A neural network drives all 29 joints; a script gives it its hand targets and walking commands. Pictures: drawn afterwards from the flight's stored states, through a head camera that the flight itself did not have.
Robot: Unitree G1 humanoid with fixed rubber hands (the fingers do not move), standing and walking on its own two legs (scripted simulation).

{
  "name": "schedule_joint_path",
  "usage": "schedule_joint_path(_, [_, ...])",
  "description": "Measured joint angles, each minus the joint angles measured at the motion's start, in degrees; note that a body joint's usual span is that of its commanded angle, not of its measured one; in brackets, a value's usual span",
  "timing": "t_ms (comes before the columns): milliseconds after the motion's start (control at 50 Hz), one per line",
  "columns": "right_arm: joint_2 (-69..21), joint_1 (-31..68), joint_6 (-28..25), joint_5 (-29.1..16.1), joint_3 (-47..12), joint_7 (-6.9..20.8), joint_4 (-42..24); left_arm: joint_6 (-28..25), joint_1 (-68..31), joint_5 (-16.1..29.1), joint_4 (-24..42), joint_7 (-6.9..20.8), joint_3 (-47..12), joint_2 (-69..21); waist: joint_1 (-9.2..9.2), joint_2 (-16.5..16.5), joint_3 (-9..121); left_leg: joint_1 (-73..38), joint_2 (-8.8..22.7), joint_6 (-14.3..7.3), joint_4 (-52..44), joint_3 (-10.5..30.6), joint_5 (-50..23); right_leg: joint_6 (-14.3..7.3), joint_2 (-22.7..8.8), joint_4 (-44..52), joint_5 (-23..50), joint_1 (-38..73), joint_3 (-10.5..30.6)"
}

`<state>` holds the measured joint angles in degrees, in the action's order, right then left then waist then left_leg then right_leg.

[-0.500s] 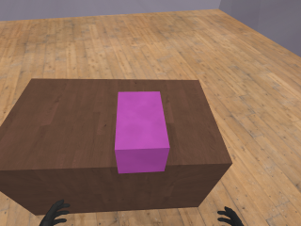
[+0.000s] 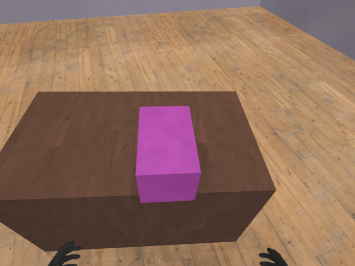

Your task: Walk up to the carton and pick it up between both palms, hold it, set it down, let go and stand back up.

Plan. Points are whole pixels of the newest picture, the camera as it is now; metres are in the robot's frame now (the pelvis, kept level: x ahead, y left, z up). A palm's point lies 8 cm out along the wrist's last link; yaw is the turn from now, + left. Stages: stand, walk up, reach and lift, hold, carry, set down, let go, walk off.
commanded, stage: stand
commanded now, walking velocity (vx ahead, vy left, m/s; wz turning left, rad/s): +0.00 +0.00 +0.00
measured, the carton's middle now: (166, 151) +0.50 +0.04 -0.11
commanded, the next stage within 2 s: none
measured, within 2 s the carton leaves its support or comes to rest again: neither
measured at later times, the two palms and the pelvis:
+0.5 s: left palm out of the picture +0.12 +0.28 -0.10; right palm out of the picture +0.11 -0.25 -0.11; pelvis +0.00 +0.00 +0.00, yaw +0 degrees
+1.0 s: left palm out of the picture +0.11 +0.28 -0.10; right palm out of the picture +0.11 -0.25 -0.11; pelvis +0.01 +0.00 +0.00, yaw +0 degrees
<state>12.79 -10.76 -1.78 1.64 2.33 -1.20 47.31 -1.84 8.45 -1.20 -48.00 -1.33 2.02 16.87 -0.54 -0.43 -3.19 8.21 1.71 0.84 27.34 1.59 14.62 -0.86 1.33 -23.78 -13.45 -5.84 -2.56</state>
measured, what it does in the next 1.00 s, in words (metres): stands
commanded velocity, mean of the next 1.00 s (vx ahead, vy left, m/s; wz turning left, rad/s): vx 0.00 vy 0.00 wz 0.00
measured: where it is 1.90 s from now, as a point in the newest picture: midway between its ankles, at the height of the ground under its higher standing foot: outside the picture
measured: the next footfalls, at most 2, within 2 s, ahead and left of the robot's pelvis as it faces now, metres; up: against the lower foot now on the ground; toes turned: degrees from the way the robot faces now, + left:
none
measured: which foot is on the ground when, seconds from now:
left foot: down 0.00-1.00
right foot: down 0.00-1.00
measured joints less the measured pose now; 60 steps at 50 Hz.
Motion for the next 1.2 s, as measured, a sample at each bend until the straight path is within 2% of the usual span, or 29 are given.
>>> schedule_joint_path(1200, [0.4, 0.8, 0.0, 0.0, 0.0, 0.0, 3.8, 0.0, 0.0, 0.0, -4.2, 0.0, 0.0, 0.0, 0.0, -0.6, -0.2, 0.0, 0.0, 0.1, -1.2, 0.0, 0.0, 0.0, 0.0, 1.2, 0.0, 0.0, 0.0])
